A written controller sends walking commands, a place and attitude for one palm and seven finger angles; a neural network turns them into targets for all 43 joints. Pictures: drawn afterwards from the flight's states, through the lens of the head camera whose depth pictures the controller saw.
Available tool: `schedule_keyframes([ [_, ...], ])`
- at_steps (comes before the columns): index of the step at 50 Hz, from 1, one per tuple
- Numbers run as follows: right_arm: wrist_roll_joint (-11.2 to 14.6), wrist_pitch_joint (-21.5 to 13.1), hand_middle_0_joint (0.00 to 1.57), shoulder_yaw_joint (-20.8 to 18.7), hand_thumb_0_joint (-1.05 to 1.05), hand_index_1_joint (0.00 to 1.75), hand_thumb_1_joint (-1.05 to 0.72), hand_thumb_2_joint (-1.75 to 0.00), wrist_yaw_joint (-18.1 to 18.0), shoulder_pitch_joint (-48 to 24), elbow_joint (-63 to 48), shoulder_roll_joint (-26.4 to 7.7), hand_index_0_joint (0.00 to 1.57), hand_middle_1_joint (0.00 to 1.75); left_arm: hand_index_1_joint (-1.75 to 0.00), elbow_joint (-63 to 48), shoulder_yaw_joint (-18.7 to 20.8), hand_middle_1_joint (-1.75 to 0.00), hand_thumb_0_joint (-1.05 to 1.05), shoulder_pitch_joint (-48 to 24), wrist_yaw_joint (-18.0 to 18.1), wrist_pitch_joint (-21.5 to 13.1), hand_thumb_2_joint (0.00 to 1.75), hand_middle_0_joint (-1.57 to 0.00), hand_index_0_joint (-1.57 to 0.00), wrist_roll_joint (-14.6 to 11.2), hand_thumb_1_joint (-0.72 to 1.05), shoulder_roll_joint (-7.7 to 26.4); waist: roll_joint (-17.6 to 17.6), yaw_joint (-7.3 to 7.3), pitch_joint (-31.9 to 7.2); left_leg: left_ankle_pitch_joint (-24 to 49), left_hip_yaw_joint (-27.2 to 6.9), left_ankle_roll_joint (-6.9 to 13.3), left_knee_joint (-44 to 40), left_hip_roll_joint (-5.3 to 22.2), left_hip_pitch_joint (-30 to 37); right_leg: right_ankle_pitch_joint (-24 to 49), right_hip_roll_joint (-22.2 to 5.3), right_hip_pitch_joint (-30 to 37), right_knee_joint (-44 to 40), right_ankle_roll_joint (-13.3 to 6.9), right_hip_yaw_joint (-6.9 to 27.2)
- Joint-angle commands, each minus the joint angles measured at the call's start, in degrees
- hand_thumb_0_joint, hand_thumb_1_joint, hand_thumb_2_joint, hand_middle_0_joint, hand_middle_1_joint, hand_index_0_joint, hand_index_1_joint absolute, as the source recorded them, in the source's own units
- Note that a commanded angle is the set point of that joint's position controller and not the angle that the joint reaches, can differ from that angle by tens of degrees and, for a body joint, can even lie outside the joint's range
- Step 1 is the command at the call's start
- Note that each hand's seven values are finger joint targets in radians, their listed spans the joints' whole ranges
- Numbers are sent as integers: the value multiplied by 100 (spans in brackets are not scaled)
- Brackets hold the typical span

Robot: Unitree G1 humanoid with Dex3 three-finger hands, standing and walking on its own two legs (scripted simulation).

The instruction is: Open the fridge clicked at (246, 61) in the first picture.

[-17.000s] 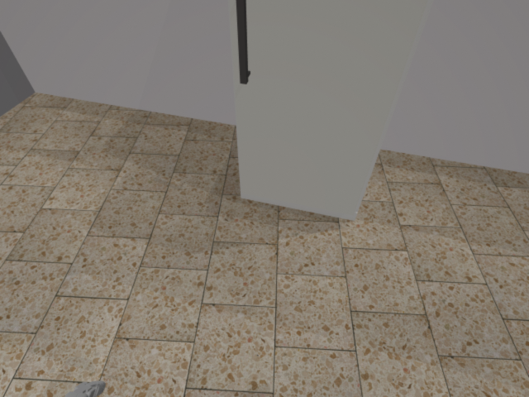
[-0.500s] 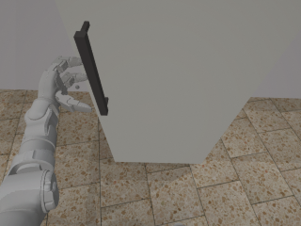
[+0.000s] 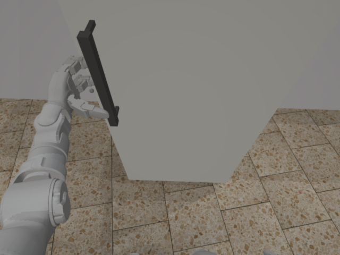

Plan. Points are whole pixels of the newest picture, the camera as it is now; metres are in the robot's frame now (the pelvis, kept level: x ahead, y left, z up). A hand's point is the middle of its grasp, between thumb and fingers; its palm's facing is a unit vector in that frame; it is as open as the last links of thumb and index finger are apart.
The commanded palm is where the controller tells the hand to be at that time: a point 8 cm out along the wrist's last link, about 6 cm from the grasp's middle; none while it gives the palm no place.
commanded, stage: slide the fingers in behind the handle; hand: left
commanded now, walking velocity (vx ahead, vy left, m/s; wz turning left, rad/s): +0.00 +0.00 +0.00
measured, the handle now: (104, 82) +0.50 +0.15 +0.11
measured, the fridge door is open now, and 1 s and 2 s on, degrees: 0 0 0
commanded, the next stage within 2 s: grip the handle and tug to test in 1.90 s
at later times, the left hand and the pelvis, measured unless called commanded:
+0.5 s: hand (93, 94) +0.46 +0.17 +0.11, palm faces -0.07 -1.00 +0.00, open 13.9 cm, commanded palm +0.43 +0.22 +0.12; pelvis -0.01 +0.01 +0.00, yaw -1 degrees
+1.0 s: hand (102, 98) +0.44 +0.15 +0.12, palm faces -0.07 -1.00 -0.01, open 14.0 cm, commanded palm +0.42 +0.20 +0.12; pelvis +0.01 +0.01 +0.00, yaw +0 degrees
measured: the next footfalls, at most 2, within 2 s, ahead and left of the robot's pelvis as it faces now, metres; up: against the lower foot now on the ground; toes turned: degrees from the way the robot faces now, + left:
none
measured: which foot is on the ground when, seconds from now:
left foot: down 0.00-1.00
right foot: down 0.00-1.00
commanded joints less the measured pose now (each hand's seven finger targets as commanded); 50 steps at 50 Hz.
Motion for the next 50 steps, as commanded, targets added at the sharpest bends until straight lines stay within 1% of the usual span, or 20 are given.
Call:
schedule_keyframes([
  [1, 12, -159, 20, -303, 0, 30, -90, -90, -81, 561, -377, -925, 20, 30, -120, -938, 284, -120, 0, -2952, -95, -349, 30, -30, -30, -166, -50, 1509, -138, -250, -1996, 1024, -201, 168, -457, -232, 472, 1629, 73, 1228, -516, 111, 478],
  [3, 21, -154, 20, -297, 0, 30, -90, -90, -90, 587, -351, -920, 20, 30, -120, -848, 200, -120, 0, -3085, -128, -318, 30, -30, -30, -130, -50, 1481, 86, -300, -1910, 867, -213, 163, -459, -235, 458, 1409, 66, 1026, -544, 104, 478],
  [5, 5, -156, 20, -292, 0, 30, -90, -90, -98, 679, -320, -947, 20, 30, -120, -672, 245, -120, 0, -3232, -122, -288, 30, -30, -30, -130, -50, 1560, 7, -356, -1870, 825, -243, 182, -426, -237, 372, 1302, 70, 984, -531, 104, 459],
  [9, -11, -172, 20, -331, 0, 30, -90, -90, -50, 719, -364, -916, 20, 30, -120, -934, 125, -120, 0, -3050, -177, -333, 30, -30, -30, -154, -50, 1316, 309, -258, -2296, 1013, -258, 150, -417, -230, 648, 1414, 92, 957, -459, 83, 414],
  [10, -19, -155, 20, -347, 0, 30, -90, -90, -46, 775, -374, -937, 20, 30, -120, -815, 286, -120, 0, -2831, -166, -335, 30, -30, -30, -162, -50, 1456, 99, -192, -2291, 1124, -285, 161, -388, -228, 608, 1469, 113, 1030, -414, 57, 371],
  [14, 6, -141, 20, -330, 0, 30, -90, -90, -27, 711, -419, -938, 20, 30, -120, -853, 118, -120, 0, -2788, -154, -294, 30, -30, -30, -145, -50, 1328, 26, -252, -2019, 681, -239, 168, -478, -212, 396, 1077, 101, 914, -528, 98, 419],
  [16, -1, -141, 20, -345, 0, 30, -90, -90, -30, 722, -446, -942, 20, 30, -120, -1010, 280, -120, 0, -2735, -107, -344, 30, -30, -30, -115, -50, 1504, 129, -160, -2126, 823, -257, 168, -480, -213, 502, 1162, 114, 957, -484, 77, 405],
  [17, 4, -142, 20, -343, 0, 30, -90, -90, -17, 692, -490, -918, 20, 30, -120, -992, 202, -120, 0, -2536, -109, -330, 30, -30, -30, -118, -50, 1361, 246, -121, -2130, 790, -230, 155, -490, -212, 556, 1114, 113, 907, -490, 69, 393],
  [18, 0, -150, 20, -332, 0, 30, -90, -90, -9, 703, -486, -916, 20, 30, -120, -1030, 101, -120, 0, -2605, -107, -316, 30, -30, -30, -135, -50, 1224, 70, -181, -2039, 747, -262, 156, -517, -197, 549, 1068, 122, 853, -499, 74, 358],
  [20, -9, -147, 20, -351, 0, 30, -90, -90, -11, 700, -541, -938, 20, 30, -120, -1077, 288, -120, 0, -2360, -78, -321, 30, -30, -30, -169, -50, 1370, -36, -76, -2125, 879, -241, 166, -495, -200, 517, 1184, 132, 1033, -455, 53, 352],
  [21, -6, -151, 20, -343, 0, 30, -90, -90, -4, 670, -544, -924, 20, 30, -120, -1253, 333, -120, 0, -2435, -65, -342, 30, -30, -30, -170, -50, 1439, 165, -47, -2194, 932, -238, 147, -515, -197, 580, 1260, 127, 1055, -444, 54, 367],
  [24, -4, -177, 20, -358, 0, 30, -90, -90, 14, 622, -586, -881, 20, 30, -120, -1591, 256, -120, 0, -2325, 7, -389, 30, -30, -30, -201, -50, 1247, 62, -28, -2235, 1066, -255, 136, -518, -178, 769, 1364, 152, 1046, -437, 48, 334],
  [26, 0, -185, 20, -351, 0, 30, -90, -90, 11, 588, -581, -866, 20, 30, -120, -1921, 220, -120, 0, -2511, 88, -464, 30, -30, -30, -169, -50, 1273, 383, -21, -2341, 1281, -287, 111, -509, -176, 989, 1484, 160, 995, -390, 28, 322],
  [28, 2, -211, 20, -367, 0, 30, -90, -90, 37, 563, -563, -823, 20, 30, -120, -1966, -20, -120, 0, -2328, 161, -447, 30, -30, -30, -168, -50, 876, 378, -54, -2273, 1455, -331, 74, -523, -144, 1211, 1524, 175, 826, -382, 20, 244],
  [31, -6, -221, 20, -372, 0, 30, -90, -90, 46, 538, -543, -845, 20, 30, -120, -2002, 142, -120, 0, -2109, 278, -395, 30, -30, -30, -171, -50, 990, 154, 17, -2271, 1682, -337, 75, -533, -137, 1225, 1723, 181, 971, -367, 17, 227],
  [36, -3, -217, 20, -396, 0, 30, -90, -90, 97, 425, -614, -789, 20, 30, -120, -2373, -57, -120, 0, -1657, 363, -289, 30, -30, -30, -157, -50, 633, 193, 105, -2270, 2211, -318, 48, -518, -121, 1419, 2058, 168, 1043, -343, 11, 196],
  [39, 8, -197, 20, -388, 0, 30, -90, -90, 106, 339, -607, -774, 20, 30, -120, -2312, -236, -120, 0, -1633, 400, -168, 30, -30, -30, -170, -50, 389, 44, 53, -1948, 1882, -290, 50, -577, -137, 1259, 1912, 163, 998, -413, 19, 187],
  [46, -14, -236, 20, -405, 0, 30, -90, -90, 105, 244, -589, -721, 20, 30, -120, -2727, -375, -120, 0, -1769, 584, -242, 30, -30, -30, -139, -50, 176, 140, 76, -2242, 2167, -345, 28, -539, -139, 1616, 2027, 150, 1041, -388, 11, 184],
  [49, -6, -244, 20, -396, 0, 30, -90, -90, 120, 179, -563, -707, 20, 30, -120, -2549, -576, -120, 0, -1689, 627, -201, 30, -30, -30, -121, -50, -88, -65, 37, -1947, 1873, -330, 33, -580, -157, 1429, 1889, 150, 991, -433, 19, 167],
  [50, -8, -226, 20, -388, 0, 30, -90, -90, 106, 201, -542, -732, 20, 30, -120, -2404, -505, -120, 0, -1705, 666, -187, 30, -30, -30, -100, -50, 20, -164, 32, -1836, 1767, -334, 52, -596, -164, 1317, 1819, 145, 1008, -456, 12, 166],
])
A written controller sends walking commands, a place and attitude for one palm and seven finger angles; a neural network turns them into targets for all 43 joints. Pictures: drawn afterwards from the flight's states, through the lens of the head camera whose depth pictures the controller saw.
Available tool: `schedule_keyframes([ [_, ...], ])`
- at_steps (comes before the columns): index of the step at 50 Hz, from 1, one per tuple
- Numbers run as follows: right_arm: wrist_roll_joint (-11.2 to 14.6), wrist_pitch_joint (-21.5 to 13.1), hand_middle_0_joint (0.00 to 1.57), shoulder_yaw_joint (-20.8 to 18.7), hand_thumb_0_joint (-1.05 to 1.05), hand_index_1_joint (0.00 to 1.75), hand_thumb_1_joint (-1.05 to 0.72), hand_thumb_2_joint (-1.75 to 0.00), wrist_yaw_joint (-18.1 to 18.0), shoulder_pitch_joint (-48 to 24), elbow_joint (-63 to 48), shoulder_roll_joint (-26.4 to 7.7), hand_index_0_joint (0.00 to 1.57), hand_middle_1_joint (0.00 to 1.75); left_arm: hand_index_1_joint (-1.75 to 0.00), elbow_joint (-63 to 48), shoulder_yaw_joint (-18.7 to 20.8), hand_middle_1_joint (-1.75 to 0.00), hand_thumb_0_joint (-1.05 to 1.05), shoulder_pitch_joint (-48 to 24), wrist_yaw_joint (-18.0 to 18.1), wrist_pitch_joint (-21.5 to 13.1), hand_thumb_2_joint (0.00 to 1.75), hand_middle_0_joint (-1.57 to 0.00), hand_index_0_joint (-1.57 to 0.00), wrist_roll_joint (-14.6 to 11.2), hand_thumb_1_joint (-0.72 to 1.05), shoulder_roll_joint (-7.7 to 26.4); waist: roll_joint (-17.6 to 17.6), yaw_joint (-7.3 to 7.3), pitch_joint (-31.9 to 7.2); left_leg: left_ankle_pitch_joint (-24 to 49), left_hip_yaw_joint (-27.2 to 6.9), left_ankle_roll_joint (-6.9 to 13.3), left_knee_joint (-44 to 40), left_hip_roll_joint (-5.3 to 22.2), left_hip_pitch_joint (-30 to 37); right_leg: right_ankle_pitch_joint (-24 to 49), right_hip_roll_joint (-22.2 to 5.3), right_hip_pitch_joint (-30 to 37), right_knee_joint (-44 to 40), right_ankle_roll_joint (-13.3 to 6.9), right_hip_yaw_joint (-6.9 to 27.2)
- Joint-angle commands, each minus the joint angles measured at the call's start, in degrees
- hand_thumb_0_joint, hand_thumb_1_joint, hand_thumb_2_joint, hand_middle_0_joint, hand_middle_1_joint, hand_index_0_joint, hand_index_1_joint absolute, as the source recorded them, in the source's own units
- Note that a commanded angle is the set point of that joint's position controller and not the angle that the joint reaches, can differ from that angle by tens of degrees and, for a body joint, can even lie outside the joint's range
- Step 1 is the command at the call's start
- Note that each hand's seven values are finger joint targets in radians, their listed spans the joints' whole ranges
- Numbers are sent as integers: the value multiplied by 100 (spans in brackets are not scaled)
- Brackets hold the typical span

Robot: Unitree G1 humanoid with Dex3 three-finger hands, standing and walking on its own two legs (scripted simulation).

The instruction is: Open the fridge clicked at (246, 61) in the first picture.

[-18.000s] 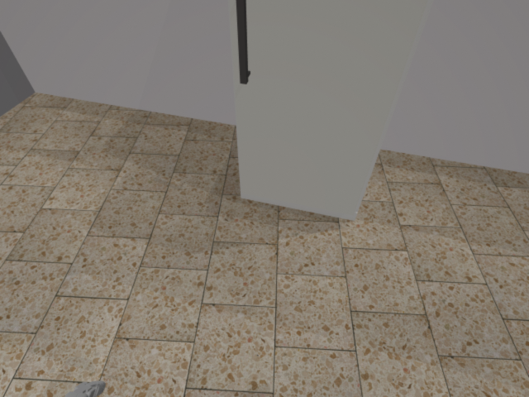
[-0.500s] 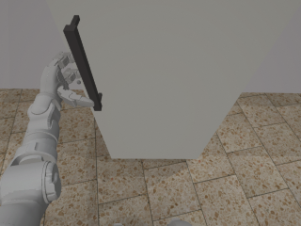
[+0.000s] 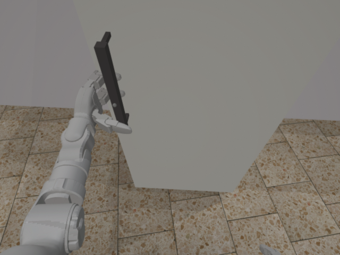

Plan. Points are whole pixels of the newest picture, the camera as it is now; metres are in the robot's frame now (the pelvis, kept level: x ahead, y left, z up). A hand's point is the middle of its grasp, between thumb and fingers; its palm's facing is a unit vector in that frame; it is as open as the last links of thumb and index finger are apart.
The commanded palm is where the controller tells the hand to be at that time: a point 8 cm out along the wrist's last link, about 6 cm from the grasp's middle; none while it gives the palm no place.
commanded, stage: slide the fingers in behind the handle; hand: left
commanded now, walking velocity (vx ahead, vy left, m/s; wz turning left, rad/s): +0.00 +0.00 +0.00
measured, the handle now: (117, 90) +0.50 +0.14 +0.11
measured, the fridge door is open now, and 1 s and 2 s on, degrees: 0 0 0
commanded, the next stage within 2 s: grip the handle and tug to test in 0.90 s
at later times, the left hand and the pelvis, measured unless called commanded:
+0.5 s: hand (120, 104) +0.43 +0.12 +0.12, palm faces -0.04 -1.00 -0.01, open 14.1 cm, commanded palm +0.41 +0.17 +0.12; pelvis -0.01 -0.01 +0.00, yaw +0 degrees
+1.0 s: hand (120, 104) +0.44 +0.13 +0.11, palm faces -0.06 -1.00 +0.00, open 14.0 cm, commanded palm +0.41 +0.18 +0.12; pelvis -0.01 -0.01 +0.00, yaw +0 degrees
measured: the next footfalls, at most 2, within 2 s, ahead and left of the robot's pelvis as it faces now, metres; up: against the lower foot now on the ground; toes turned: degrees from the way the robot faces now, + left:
none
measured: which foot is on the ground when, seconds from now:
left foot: down 0.00-1.00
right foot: down 0.00-1.00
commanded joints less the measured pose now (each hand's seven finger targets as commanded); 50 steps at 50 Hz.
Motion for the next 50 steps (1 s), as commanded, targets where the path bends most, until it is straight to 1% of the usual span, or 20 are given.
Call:
schedule_keyframes([
  [1, 8, -186, 20, -283, 0, 30, -90, -90, -51, 250, -473, -833, 20, 30, -120, -1074, 65, -120, 0, -2783, 123, -350, 30, -30, -30, -54, -50, 862, -186, -193, -1741, 1657, -372, -13, -552, -116, 951, 1818, 190, 754, -403, -62, 103],
  [2, 4, -176, 20, -286, 0, 30, -90, -90, -61, 270, -456, -849, 20, 30, -120, -926, 188, -120, 0, -2758, 155, -338, 30, -30, -30, -1, -50, 1026, -238, -147, -1729, 1549, -374, -10, -566, -132, 868, 1754, 183, 795, -405, -72, 114],
  [5, -10, -188, 20, -278, 0, 30, -90, -90, -71, 274, -481, -839, 20, 30, -120, -968, 183, -120, 0, -2905, 180, -417, 30, -30, -30, 44, -50, 1047, -94, -134, -1926, 1551, -365, -3, -545, -154, 917, 1772, 176, 889, -382, -88, 138],
  [6, -3, -198, 20, -271, 0, 30, -90, -90, -77, 240, -465, -820, 20, 30, -120, -1015, 144, -120, 0, -3062, 169, -451, 30, -30, -30, 9, -50, 1010, -120, -195, -1980, 1504, -348, 5, -538, -160, 936, 1794, 174, 903, -407, -68, 163],
  [7, -13, -196, 20, -271, 0, 30, -90, -90, -83, 260, -441, -824, 20, 30, -120, -862, 295, -120, 0, -2961, 166, -459, 30, -30, -30, -6, -50, 1139, -214, -133, -1972, 1457, -326, 8, -546, -169, 831, 1821, 174, 1019, -418, -67, 184],
  [10, -12, -204, 20, -267, 0, 30, -90, -90, -82, 253, -503, -823, 20, 30, -120, -958, 366, -120, 0, -2707, 133, -534, 30, -30, -30, -2, -50, 1230, -29, -45, -2126, 1642, -287, 12, -539, -184, 829, 2024, 170, 1206, -370, -89, 203],
  [11, -2, -209, 20, -252, 0, 30, -90, -90, -62, 232, -502, -789, 20, 30, -120, -909, 169, -120, 0, -2702, 105, -519, 30, -30, -30, -24, -50, 977, -103, -104, -2000, 1569, -273, 15, -542, -184, 774, 2015, 173, 1131, -399, -68, 195],
  [13, 10, -189, 20, -270, 0, 30, -90, -90, -63, 260, -468, -814, 20, 30, -120, -768, 205, -120, 0, -2725, 101, -502, 30, -30, -30, -16, -50, 1046, -203, -124, -1822, 1345, -272, 18, -576, -181, 658, 1838, 177, 1067, -450, -60, 207],
  [18, 17, -211, 20, -290, 0, 30, -90, -90, -64, 261, -489, -817, 20, 30, -120, -864, 173, -120, 0, -2703, 77, -504, 30, -30, -30, -65, -50, 987, -336, -134, -1887, 1201, -199, 53, -585, -201, 577, 1816, 161, 1204, -525, -27, 274],
  [20, 18, -215, 20, -292, 0, 30, -90, -90, -78, 279, -461, -817, 20, 30, -120, -843, 57, -120, 0, -2883, 74, -530, 30, -30, -30, -41, -50, 911, -186, -191, -1773, 1166, -210, 58, -585, -202, 608, 1727, 162, 1085, -534, -44, 262],
  [23, 13, -232, 20, -310, 0, 30, -90, -90, -62, 316, -420, -817, 20, 30, -120, -880, 30, -120, 0, -2964, 80, -563, 30, -30, -30, -31, -50, 885, -134, -199, -1934, 1172, -223, 50, -582, -199, 708, 1722, 164, 1053, -528, -38, 268],
  [27, 13, -232, 20, -308, 0, 30, -90, -90, -77, 334, -364, -843, 20, 30, -120, -641, 181, -120, 0, -3008, 74, -561, 30, -30, -30, -36, -50, 1071, -273, -206, -1829, 1043, -213, 63, -575, -208, 538, 1641, 150, 1084, -555, -20, 306],
  [31, 2, -236, 20, -310, 0, 30, -90, -90, -72, 335, -406, -837, 20, 30, -120, -737, 226, -120, 0, -2966, 43, -588, 30, -30, -30, -56, -50, 1085, -243, -154, -2027, 1241, -213, 66, -559, -210, 620, 1844, 154, 1190, -496, -32, 292],
  [34, 13, -232, 20, -287, 0, 30, -90, -90, -68, 309, -424, -827, 20, 30, -120, -671, 153, -120, 0, -2950, 21, -566, 30, -30, -30, -62, -50, 993, -191, -158, -1881, 1131, -229, 49, -579, -212, 587, 1713, 158, 1083, -507, -41, 273],
  [35, 8, -224, 20, -291, 0, 30, -90, -90, -84, 335, -412, -857, 20, 30, -120, -516, 315, -120, 0, -2879, 43, -557, 30, -30, -30, -66, -50, 1171, -349, -149, -1779, 1146, -228, 66, -564, -205, 503, 1701, 162, 1101, -516, -43, 268],
  [38, 15, -228, 20, -274, 0, 30, -90, -90, -71, 304, -431, -823, 20, 30, -120, -631, 101, -120, 0, -3127, 21, -578, 30, -30, -30, -51, -50, 964, -140, -201, -1831, 1100, -237, 49, -586, -210, 591, 1652, 155, 1013, -502, -44, 267],
  [40, -5, -222, 20, -296, 0, 30, -90, -90, -89, 337, -448, -861, 20, 30, -120, -682, 401, -120, 0, -2947, 69, -621, 30, -30, -30, -51, -50, 1284, -225, -102, -2049, 1302, -240, 54, -549, -203, 635, 1801, 164, 1169, -442, -57, 256],
  [42, 5, -222, 20, -282, 0, 30, -90, -90, -83, 304, -431, -822, 20, 30, -120, -717, 253, -120, 0, -3074, 55, -626, 30, -30, -30, -44, -50, 1133, -196, -180, -2002, 1245, -237, 48, -546, -196, 636, 1794, 161, 1095, -459, -34, 268],
  [45, 4, -225, 20, -285, 0, 30, -90, -90, -77, 318, -463, -831, 20, 30, -120, -705, 157, -120, 0, -2953, 64, -608, 30, -30, -30, -32, -50, 996, -99, -164, -1956, 1384, -261, 34, -542, -183, 753, 1806, 180, 959, -423, -64, 205],
  [50, -3, -201, 20, -282, 0, 30, -90, -90, -98, 346, -430, -865, 20, 30, -120, -566, 361, -120, 0, -3049, 104, -554, 30, -30, -30, -33, -50, 1241, -243, -170, -1846, 1266, -276, 38, -561, -178, 619, 1691, 177, 974, -456, -57, 213],
])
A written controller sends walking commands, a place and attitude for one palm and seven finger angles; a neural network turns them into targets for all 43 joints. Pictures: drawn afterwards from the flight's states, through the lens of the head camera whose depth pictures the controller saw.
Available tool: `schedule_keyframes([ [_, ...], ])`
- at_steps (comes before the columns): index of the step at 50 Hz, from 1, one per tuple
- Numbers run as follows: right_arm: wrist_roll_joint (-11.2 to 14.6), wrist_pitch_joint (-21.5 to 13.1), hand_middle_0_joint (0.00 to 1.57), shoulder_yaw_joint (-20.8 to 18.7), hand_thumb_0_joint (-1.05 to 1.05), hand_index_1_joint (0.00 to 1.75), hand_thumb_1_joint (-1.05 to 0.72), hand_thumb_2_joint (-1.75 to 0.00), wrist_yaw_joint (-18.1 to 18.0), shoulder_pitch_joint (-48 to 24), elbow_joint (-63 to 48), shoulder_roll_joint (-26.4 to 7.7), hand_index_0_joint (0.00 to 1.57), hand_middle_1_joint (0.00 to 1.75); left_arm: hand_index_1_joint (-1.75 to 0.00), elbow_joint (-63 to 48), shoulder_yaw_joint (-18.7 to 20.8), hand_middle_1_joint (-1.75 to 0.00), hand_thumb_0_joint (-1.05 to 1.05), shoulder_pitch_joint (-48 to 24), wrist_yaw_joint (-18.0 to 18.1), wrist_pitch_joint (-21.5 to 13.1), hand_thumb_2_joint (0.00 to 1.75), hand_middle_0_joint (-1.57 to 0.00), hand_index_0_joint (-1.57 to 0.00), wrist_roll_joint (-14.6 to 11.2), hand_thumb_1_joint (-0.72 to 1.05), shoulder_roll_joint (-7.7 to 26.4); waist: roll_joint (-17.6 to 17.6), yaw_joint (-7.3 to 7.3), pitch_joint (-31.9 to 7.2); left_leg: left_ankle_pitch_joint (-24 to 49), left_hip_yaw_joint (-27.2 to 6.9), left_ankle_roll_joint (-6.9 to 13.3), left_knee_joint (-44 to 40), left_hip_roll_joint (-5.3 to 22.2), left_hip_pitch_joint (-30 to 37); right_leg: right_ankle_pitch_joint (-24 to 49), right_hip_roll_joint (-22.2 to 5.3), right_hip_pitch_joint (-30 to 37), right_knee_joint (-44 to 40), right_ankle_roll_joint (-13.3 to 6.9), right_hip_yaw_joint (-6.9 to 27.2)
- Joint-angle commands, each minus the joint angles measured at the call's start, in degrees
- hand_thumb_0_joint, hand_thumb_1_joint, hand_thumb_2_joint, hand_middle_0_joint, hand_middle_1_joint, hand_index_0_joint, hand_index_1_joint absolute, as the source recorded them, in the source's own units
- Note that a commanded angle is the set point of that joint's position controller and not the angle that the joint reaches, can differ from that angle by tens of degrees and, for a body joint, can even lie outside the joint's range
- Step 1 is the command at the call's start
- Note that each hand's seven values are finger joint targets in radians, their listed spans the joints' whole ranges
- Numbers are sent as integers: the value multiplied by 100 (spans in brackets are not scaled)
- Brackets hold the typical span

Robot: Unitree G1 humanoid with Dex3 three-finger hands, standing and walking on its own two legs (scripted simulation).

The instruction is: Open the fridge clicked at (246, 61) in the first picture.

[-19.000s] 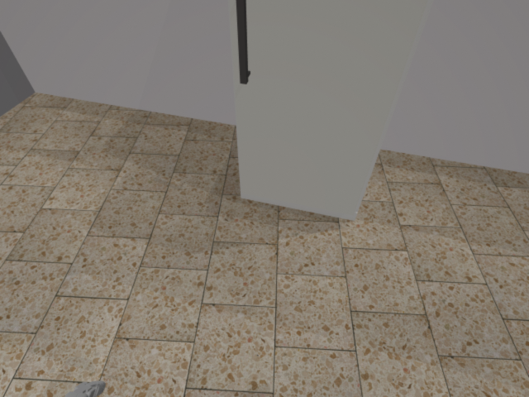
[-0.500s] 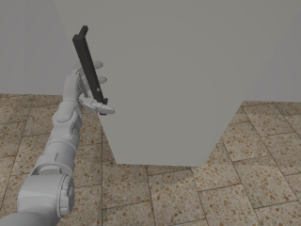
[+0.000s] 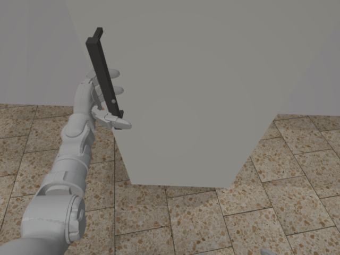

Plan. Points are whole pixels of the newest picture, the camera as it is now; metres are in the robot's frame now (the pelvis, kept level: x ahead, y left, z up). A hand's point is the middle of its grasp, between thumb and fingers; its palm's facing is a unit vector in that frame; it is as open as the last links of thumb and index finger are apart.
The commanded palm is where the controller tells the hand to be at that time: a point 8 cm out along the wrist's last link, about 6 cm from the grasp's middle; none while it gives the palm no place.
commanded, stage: grip the handle and tug to test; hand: left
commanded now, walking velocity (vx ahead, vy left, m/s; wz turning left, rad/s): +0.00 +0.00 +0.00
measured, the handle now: (110, 86) +0.50 +0.15 +0.11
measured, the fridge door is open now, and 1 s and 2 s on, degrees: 0 0 3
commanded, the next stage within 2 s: pull the door a little, standing still in 1.42 s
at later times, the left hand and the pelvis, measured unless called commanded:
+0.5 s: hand (116, 98) +0.46 +0.13 +0.11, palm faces -0.05 -1.00 -0.01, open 8.5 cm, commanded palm +0.43 +0.18 +0.12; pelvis +0.01 +0.00 +0.00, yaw +0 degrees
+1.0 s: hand (116, 98) +0.46 +0.13 +0.11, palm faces -0.04 -1.00 -0.01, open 5.4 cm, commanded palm +0.42 +0.18 +0.12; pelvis +0.01 +0.00 +0.00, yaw +0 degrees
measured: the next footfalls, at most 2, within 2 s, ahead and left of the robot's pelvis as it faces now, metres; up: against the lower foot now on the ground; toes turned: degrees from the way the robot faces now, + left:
none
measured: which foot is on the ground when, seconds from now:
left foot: down 0.00-1.00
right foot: down 0.00-1.00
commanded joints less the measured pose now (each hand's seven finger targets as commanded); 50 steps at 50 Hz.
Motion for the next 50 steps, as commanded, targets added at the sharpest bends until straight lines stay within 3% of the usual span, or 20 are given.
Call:
schedule_keyframes([
  [1, -5, -191, 20, -292, 0, 30, -90, -90, -58, 295, -527, -849, 20, 30, -121, -1273, 297, -121, 0, -2739, 62, -394, 32, -30, -30, -62, -45, 1244, -163, -49, -2036, 1251, -284, 72, -539, -208, 738, 1701, 139, 1146, -438, -2, 217],
  [3, -9, -212, 20, -297, 0, 30, -90, -90, -39, 270, -557, -815, 20, 30, -122, -1434, 134, -122, 0, -2653, 48, -442, 36, -32, -32, -44, -36, 1015, 148, -7, -2204, 1437, -308, 32, -515, -198, 989, 1768, 149, 1050, -384, -37, 182],
  [5, -5, -215, 20, -301, 0, 30, -90, -90, -41, 322, -524, -831, 20, 30, -123, -1334, -10, -123, 0, -2723, 44, -434, 40, -32, -32, -69, -27, 867, -68, -113, -2055, 1473, -343, 42, -498, -176, 988, 1731, 171, 931, -393, -29, 132],
  [7, 7, -212, 20, -306, 0, 30, -90, -90, -33, 302, -484, -832, 20, 30, -125, -1229, -51, -125, 0, -2809, 64, -374, 44, -33, -33, -65, -17, 813, 51, -147, -1941, 1329, -333, 31, -522, -174, 961, 1612, 168, 805, -432, -18, 144],
  [9, -9, -192, 20, -319, 0, 30, -90, -90, -47, 366, -446, -876, 20, 30, -126, -1086, 140, -126, 0, -2842, 108, -327, 48, -35, -35, -50, -8, 1038, -224, -135, -1945, 1246, -355, 39, -541, -163, 840, 1544, 168, 857, -432, -10, 138],
  [12, -30, -223, 20, -319, 0, 30, -90, -90, -7, 348, -495, -825, 20, 30, -128, -1399, -6, -128, 0, -2765, 158, -399, 54, -36, -36, -23, 6, 802, 239, -45, -2254, 1679, -379, -6, -483, -161, 1206, 1748, 172, 818, -343, -47, 110],
  [15, -37, -206, 20, -331, 0, 30, -90, -90, 2, 416, -466, -864, 20, 30, -130, -1201, 90, -130, 0, -2592, 196, -373, 60, -38, -38, -38, 20, 891, -272, -61, -2084, 1634, -389, 19, -507, -151, 952, 1763, 194, 942, -360, -33, 84],
  [17, -19, -200, 20, -338, 0, 30, -90, -90, 15, 345, -506, -837, 20, 30, -131, -1356, 20, -131, 0, -2543, 210, -360, 64, -38, -38, -14, 29, 784, -14, -42, -2121, 1666, -333, 12, -498, -155, 1045, 1820, 181, 901, -368, -29, 120],
  [22, -35, -170, 20, -359, 0, 30, -90, -90, 26, 394, -488, -833, 20, 30, -135, -1464, 17, -135, 0, -2550, 256, -340, 74, -41, -41, 52, 53, 832, -11, -62, -2176, 1776, -333, 22, -480, -146, 1083, 1934, 185, 951, -361, -28, 127],
  [25, -23, -150, 20, -343, 0, 30, -90, -90, 12, 394, -501, -841, 20, 30, -137, -1268, -5, -137, 0, -2562, 221, -278, 80, -43, -43, -2, 67, 773, -223, -105, -1935, 1531, -314, 48, -502, -161, 905, 1789, 190, 938, -422, -20, 119],
  [28, -31, -160, 20, -350, 0, 30, -90, -90, 17, 384, -521, -819, 20, 30, -139, -1507, -43, -139, 0, -2551, 200, -310, 86, -44, -44, 4, 81, 722, -24, -61, -2249, 1801, -320, 32, -474, -163, 1111, 2005, 181, 1007, -367, -28, 132],
  [30, -35, -152, 20, -340, 0, 30, -90, -90, 11, 409, -492, -836, 20, 30, -140, -1391, 68, -140, 0, -2527, 194, -305, 90, -45, -45, -13, 90, 877, -147, -69, -2116, 1750, -316, 48, -466, -173, 979, 2005, 178, 1067, -386, -29, 130],
  [36, -19, -136, 20, -346, 0, 30, -90, -90, 18, 324, -561, -823, 20, 30, -140, -1653, 98, -140, 0, -2294, 145, -343, 90, -45, -45, -27, 90, 936, -35, 16, -2198, 1807, -256, 57, -475, -187, 955, 2192, 167, 1241, -377, -28, 173],
  [37, -13, -138, 20, -336, 0, 30, -90, -90, 22, 283, -576, -802, 20, 30, -140, -1626, -35, -140, 0, -2297, 125, -311, 90, -45, -45, -37, 90, 770, 4, -40, -2121, 1738, -231, 64, -463, -195, 964, 2171, 169, 1177, -404, -15, 184],
  [39, -12, -120, 20, -328, 0, 30, -90, -90, 12, 294, -557, -816, 20, 30, -140, -1471, -6, -140, 0, -2379, 127, -262, 90, -45, -45, -34, 90, 822, -133, -67, -1933, 1529, -242, 65, -496, -201, 813, 2030, 165, 1148, -442, -8, 186],
  [40, -17, -108, 20, -339, 0, 30, -90, -90, -7, 327, -563, -844, 20, 30, -140, -1450, 107, -140, 0, -2363, 137, -273, 90, -45, -45, -21, 90, 969, -227, -39, -1977, 1544, -242, 78, -489, -201, 771, 2032, 163, 1228, -432, -14, 185],
  [42, -14, -111, 20, -333, 0, 30, -90, -90, -10, 287, -569, -819, 20, 30, -140, -1522, 9, -140, 0, -2458, 118, -279, 90, -45, -45, -7, 90, 873, -21, -49, -2074, 1530, -242, 69, -498, -213, 861, 2027, 150, 1183, -430, -12, 204],
  [44, -12, -107, 20, -330, 0, 30, -90, -90, -16, 300, -536, -805, 20, 30, -140, -1464, -65, -140, 0, -2564, 111, -268, 90, -45, -45, -10, 90, 809, -115, -110, -2027, 1507, -255, 72, -492, -204, 868, 2009, 154, 1132, -442, 0, 193],
  [47, -25, -123, 20, -355, 0, 30, -90, -90, 4, 311, -542, -807, 20, 30, -140, -1666, 28, -140, 0, -2352, 127, -316, 90, -45, -45, -15, 90, 860, 65, -2, -2352, 1870, -260, 61, -425, -202, 1098, 2258, 156, 1219, -367, -26, 185],
  [50, -25, -111, 20, -335, 0, 30, -90, -90, 5, 307, -544, -816, 20, 30, -140, -1561, -77, -140, 0, -2420, 116, -284, 90, -45, -45, -32, 90, 767, -114, -71, -2080, 1773, -264, 74, -449, -206, 919, 2211, 160, 1200, -400, -18, 168],
])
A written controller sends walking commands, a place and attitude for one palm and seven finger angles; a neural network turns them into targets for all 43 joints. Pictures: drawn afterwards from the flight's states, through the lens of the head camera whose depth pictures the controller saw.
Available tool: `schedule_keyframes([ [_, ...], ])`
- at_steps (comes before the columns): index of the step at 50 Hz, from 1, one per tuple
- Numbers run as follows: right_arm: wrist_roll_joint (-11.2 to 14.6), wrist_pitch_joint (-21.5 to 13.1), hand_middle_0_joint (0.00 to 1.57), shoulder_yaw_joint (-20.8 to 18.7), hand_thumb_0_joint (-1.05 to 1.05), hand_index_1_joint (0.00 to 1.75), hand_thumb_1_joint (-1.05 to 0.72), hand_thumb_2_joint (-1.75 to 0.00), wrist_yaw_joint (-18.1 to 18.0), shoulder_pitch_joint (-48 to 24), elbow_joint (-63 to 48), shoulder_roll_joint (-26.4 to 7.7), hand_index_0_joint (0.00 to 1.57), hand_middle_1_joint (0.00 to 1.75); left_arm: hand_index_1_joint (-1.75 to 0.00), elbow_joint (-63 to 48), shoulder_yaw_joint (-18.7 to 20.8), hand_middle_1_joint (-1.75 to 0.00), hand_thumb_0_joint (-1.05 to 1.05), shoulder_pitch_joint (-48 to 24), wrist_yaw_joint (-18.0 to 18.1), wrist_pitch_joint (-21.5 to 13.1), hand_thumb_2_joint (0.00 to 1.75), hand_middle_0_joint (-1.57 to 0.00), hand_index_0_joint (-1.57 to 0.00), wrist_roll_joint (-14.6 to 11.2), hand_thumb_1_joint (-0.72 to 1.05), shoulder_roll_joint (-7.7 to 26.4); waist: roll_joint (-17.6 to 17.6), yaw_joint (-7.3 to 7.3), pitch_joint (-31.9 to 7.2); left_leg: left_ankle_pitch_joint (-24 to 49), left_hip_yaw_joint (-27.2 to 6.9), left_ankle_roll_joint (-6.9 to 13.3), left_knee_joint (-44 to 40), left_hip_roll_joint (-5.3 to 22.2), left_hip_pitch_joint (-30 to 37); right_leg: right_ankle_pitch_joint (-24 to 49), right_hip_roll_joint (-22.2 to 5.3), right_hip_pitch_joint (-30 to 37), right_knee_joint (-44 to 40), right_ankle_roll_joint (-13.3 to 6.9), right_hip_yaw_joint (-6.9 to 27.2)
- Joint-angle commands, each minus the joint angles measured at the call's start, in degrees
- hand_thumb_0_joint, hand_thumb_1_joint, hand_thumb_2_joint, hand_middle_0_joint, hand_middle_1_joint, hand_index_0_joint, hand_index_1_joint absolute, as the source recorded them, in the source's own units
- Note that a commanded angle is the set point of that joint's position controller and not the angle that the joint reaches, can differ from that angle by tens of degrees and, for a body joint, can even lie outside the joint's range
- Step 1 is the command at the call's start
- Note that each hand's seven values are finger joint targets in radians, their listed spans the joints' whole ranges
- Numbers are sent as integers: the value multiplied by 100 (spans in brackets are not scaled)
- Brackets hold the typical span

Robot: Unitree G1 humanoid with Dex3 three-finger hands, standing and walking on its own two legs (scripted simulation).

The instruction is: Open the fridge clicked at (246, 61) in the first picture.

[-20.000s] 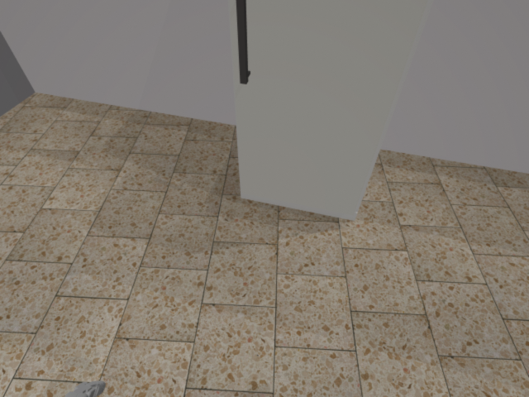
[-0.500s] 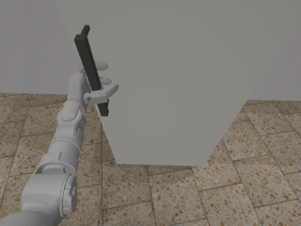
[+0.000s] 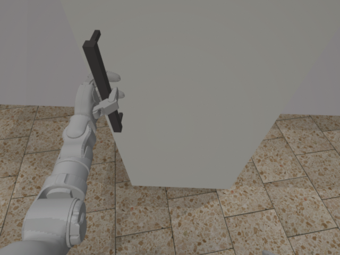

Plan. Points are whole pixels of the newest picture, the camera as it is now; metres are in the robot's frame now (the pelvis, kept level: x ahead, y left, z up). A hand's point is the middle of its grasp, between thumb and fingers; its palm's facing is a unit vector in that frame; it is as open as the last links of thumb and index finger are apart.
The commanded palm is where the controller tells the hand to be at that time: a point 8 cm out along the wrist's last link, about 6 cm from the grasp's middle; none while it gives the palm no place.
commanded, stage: grip the handle and tug to test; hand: left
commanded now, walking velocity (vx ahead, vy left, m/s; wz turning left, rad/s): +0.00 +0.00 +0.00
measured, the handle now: (109, 89) +0.49 +0.16 +0.10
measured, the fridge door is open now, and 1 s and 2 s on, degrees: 0 3 35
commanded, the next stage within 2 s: pull the door a little, standing still in 0.42 s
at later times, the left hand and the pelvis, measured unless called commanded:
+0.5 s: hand (114, 103) +0.44 +0.13 +0.11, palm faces -0.05 -1.00 +0.00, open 5.6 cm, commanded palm +0.39 +0.18 +0.11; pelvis +0.03 +0.00 +0.01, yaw -2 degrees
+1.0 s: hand (112, 112) +0.41 +0.13 +0.11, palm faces -0.08 -1.00 +0.00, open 5.8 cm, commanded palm +0.34 +0.19 +0.11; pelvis +0.06 +0.01 +0.02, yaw -4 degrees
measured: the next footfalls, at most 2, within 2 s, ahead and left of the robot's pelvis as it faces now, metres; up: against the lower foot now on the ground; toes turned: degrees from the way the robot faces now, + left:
none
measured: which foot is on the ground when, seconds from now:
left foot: down 0.00-1.00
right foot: down 0.00-1.00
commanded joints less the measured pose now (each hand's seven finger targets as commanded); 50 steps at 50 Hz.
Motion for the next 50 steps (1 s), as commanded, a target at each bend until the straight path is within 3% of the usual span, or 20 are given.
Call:
schedule_keyframes([
  [1, 10, -185, 20, -277, 0, 30, -90, -90, -36, 274, -535, -812, 20, 30, -140, -1207, 117, -140, 0, -2435, -59, -411, 90, -45, -45, -35, 90, 980, -265, -51, -2013, 1741, -238, 104, -413, -217, 815, 2252, 138, 1198, -367, 9, 191],
  [2, 13, -183, 20, -277, 0, 30, -90, -90, -34, 241, -563, -796, 20, 30, -140, -1296, 4, -140, 0, -2420, -76, -419, 90, -45, -45, -27, 90, 863, -149, -74, -2046, 1733, -218, 103, -434, -219, 872, 2238, 126, 1179, -381, 13, 194],
  [7, 4, -202, 20, -296, 0, 30, -90, -90, 25, 158, -725, -758, 20, 30, -140, -1925, 141, -140, 0, -1556, -129, -404, 90, -45, -45, -110, 90, 877, 10, 185, -2477, 2335, -159, 98, -397, -215, 1046, 2805, 117, 1608, -281, -10, 206],
  [9, 21, -196, 20, -293, 0, 30, -90, -90, 42, 130, -769, -752, 20, 30, -140, -2044, 75, -140, 0, -1281, -140, -336, 90, -45, -45, -141, 90, 779, -219, 179, -2264, 2366, -154, 99, -434, -187, 980, 2847, 131, 1617, -306, -2, 174],
  [12, 27, -215, 20, -322, 0, 30, -90, -90, 58, 86, -833, -740, 20, 30, -140, -2481, 31, -140, 0, -919, -117, -286, 90, -45, -45, -147, 90, 691, -1, 260, -2345, 2732, -158, 84, -425, -144, 1195, 2931, 129, 1599, -281, -6, 167],
  [13, 37, -225, 20, -316, 0, 30, -90, -90, 74, 61, -860, -716, 20, 30, -140, -2584, -144, -140, 0, -777, -123, -237, 90, -45, -45, -161, 90, 482, -32, 222, -2301, 2822, -147, 86, -429, -132, 1261, 2980, 136, 1574, -303, 7, 151],
  [16, 34, -230, 20, -339, 0, 30, -90, -90, 82, 64, -880, -742, 20, 30, -140, -2852, -29, -140, 0, -472, -84, -123, 90, -45, -45, -148, 90, 624, -103, 272, -2298, 3061, -160, 84, -439, -107, 1278, 3128, 129, 1675, -294, 12, 144],
  [19, 32, -241, 20, -344, 0, 30, -90, -90, 107, -1, -950, -690, 20, 30, -140, -3231, -147, -140, 0, 1, -79, 16, 90, -45, -45, -169, 90, 402, -33, 322, -2295, 3329, -111, 85, -457, -99, 1386, 3352, 115, 1777, -322, 22, 146],
  [20, 28, -242, 20, -353, 0, 30, -90, -90, 103, 8, -956, -709, 20, 30, -140, -3304, -56, -140, 0, 131, -63, 44, 90, -45, -45, -171, 90, 520, -136, 359, -2294, 3426, -106, 92, -451, -102, 1341, 3447, 107, 1899, -315, 14, 139],
  [24, 16, -232, 20, -357, 0, 30, -90, -90, 109, -27, -971, -650, 20, 30, -140, -3749, -198, -140, 0, 355, -47, 235, 90, -45, -45, -167, 90, 334, -64, 329, -2290, 3837, -90, 90, -468, -83, 1572, 3795, 94, 1928, -354, 47, 147],
  [26, 13, -225, 20, -356, 0, 30, -90, -90, 105, -59, -995, -648, 20, 30, -140, -3913, -107, -140, 0, 485, -1, 305, 90, -45, -45, -162, 90, 438, -46, 358, -2265, 3955, -89, 86, -482, -77, 1580, 3910, 85, 2010, -356, 40, 144],
  [27, 21, -217, 20, -342, 0, 30, -90, -90, 94, -55, -949, -645, 20, 30, -140, -3910, -339, -140, 0, 138, 0, 349, 90, -45, -45, -134, 90, 255, -19, 224, -2146, 3898, -120, 75, -475, -76, 1645, 3786, 92, 1846, -385, 54, 124],
  [29, -4, -151, 20, -350, 0, 30, -90, -90, 29, 36, -783, -699, 20, 30, -140, -3530, -116, -140, 0, -579, 87, 429, 90, -45, -45, -63, 90, 578, -148, 71, -1948, 3590, -163, 76, -474, -84, 1598, 3576, 115, 1640, -453, 65, 130],
  [30, -21, -129, 20, -360, 0, 30, -90, -90, 7, 54, -775, -712, 20, 30, -140, -3465, -52, -140, 0, -537, 120, 450, 90, -45, -45, -48, 90, 611, -225, 114, -1926, 3609, -156, 92, -446, -101, 1539, 3625, 114, 1703, -449, 51, 137],
  [33, -28, -134, 20, -348, 0, 30, -90, -90, 31, -1, -842, -619, 20, 30, -140, -3537, -162, -140, 0, 19, 72, 489, 90, -45, -45, -98, 90, 307, -13, 255, -2243, 4159, -154, 65, -418, -102, 1741, 3931, 74, 1843, -384, 46, 116],
  [37, -30, -137, 20, -331, 0, 30, -90, -90, 86, -147, -963, -593, 20, 30, -140, -4009, -194, -140, 0, 467, 22, 435, 90, -45, -45, -121, 90, 320, -36, 385, -2391, 4244, -178, 52, -473, -90, 1788, 3957, 54, 2044, -362, 16, 107],
  [40, -25, -149, 20, -303, 0, 30, -90, -90, 102, -288, -1113, -598, 20, 30, -140, -4143, -195, -140, 0, 1121, -12, 426, 90, -45, -45, -177, 90, 281, -279, 479, -2204, 3983, -135, 82, -560, -102, 1589, 3965, 46, 2274, -416, -1, 112],
  [45, -2, -145, 20, -284, 0, 30, -90, -90, 147, -522, -1377, -543, 20, 30, -140, -5118, -135, -140, 0, 2301, -88, 523, 90, -45, -45, -258, 90, 339, -55, 669, -2228, 4343, -66, 77, -613, -81, 1650, 4417, -14, 2643, -384, -13, 153],
  [47, 8, -166, 20, -254, 0, 30, -90, -90, 168, -660, -1472, -482, 20, 30, -140, -5667, -163, -140, 0, 2858, -87, 578, 90, -45, -45, -309, 90, 260, 22, 708, -2093, 4164, -54, 60, -692, -70, 1703, 4273, -9, 2607, -448, 1, 148],
  [50, 20, -185, 20, -243, 0, 30, -90, -90, 159, -871, -1643, -473, 20, 30, -140, -6429, -218, -140, 0, 4003, -58, 639, 90, -45, -45, -372, 90, 177, -229, 761, -1762, 3701, -67, 53, -824, -66, 1567, 3906, -3, 2686, -547, -21, 96],
])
